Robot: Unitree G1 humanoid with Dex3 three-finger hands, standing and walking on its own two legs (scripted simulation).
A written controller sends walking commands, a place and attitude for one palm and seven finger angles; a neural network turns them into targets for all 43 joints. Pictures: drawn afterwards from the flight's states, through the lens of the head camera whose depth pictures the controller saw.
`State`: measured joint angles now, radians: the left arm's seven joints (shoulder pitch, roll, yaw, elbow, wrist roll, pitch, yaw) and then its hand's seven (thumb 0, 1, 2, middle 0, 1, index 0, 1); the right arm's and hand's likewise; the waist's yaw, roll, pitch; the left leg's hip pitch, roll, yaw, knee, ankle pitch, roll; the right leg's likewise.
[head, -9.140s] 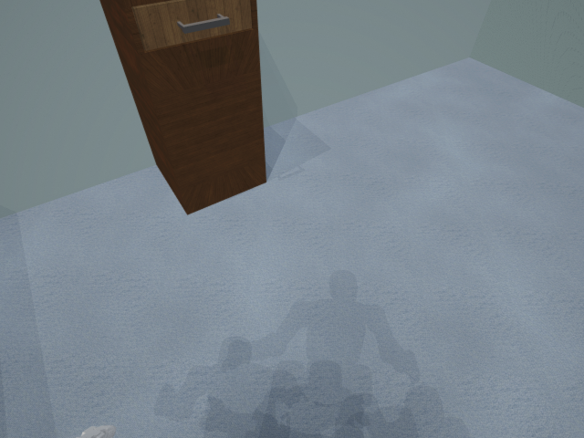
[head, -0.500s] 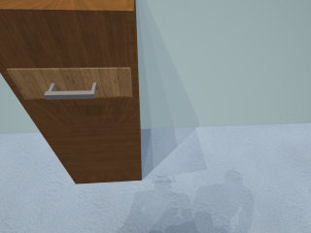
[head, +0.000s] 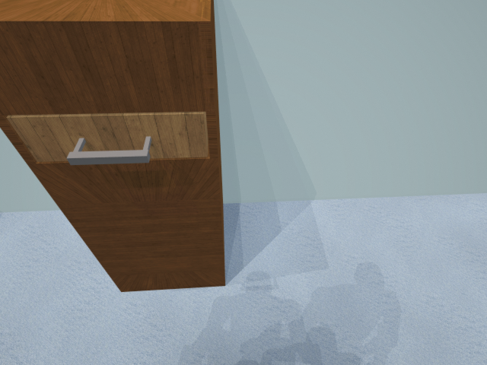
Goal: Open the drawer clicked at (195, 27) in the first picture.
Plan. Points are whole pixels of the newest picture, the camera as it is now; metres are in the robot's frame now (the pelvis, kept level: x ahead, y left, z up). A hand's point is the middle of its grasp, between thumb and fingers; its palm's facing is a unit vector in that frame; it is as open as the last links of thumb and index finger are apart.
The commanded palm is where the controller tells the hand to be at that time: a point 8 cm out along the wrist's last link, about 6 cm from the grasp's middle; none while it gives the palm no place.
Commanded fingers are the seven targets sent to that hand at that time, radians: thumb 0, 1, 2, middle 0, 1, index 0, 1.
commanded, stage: shuffle to correct the standing spot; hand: left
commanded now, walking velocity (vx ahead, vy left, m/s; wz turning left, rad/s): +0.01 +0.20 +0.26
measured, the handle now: (112, 150) +0.50 +0.32 +0.05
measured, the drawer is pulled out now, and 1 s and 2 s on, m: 0.00 0.00 0.00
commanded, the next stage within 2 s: come to a stop and stand still in 0.02 s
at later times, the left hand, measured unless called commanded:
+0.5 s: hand out of the picture +0.01 +0.24 -0.18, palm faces +0.06 -0.98 -0.19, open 7.4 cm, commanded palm none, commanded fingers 0.00 0.90 0.90 -0.20 -0.30 -0.20 -0.30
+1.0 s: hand out of the picture -0.01 +0.19 -0.18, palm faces +0.08 -0.98 -0.19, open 7.4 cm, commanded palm none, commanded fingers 0.00 0.90 0.90 -0.20 -0.30 -0.20 -0.30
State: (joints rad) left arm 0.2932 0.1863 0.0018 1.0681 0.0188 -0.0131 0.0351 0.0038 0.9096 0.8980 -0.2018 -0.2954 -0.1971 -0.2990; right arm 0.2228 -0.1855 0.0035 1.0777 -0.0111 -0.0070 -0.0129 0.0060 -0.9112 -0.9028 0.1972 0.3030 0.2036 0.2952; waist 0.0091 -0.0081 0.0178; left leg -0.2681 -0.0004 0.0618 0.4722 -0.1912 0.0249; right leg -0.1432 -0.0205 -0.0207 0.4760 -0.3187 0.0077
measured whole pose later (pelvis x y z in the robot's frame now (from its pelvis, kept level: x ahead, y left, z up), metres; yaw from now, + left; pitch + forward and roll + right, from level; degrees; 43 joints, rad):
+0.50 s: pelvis +0.00 +0.06 +0.00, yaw +3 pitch +0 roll +0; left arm 0.27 0.19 0.02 1.04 0.03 0.03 0.02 0.00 0.91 0.90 -0.20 -0.30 -0.19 -0.30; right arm 0.22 -0.16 -0.01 1.02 -0.02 -0.01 -0.03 0.00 -0.94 -0.90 0.20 0.30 0.21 0.30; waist 0.00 -0.04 0.02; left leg -0.26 -0.05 0.12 0.39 -0.14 0.10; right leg -0.32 -0.06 -0.01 0.78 -0.42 0.01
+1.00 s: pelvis -0.01 +0.02 -0.01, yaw +4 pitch -2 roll -1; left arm 0.34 0.15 -0.01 1.03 0.02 -0.01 0.04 0.01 0.91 0.90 -0.20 -0.30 -0.20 -0.30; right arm 0.32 -0.16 0.00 1.05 -0.02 0.01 -0.01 0.01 -0.92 -0.90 0.20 0.30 0.20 0.30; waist -0.01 0.01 -0.01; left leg -0.31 0.01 0.08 0.53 -0.19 0.04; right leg -0.19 0.00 -0.07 0.54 -0.31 -0.02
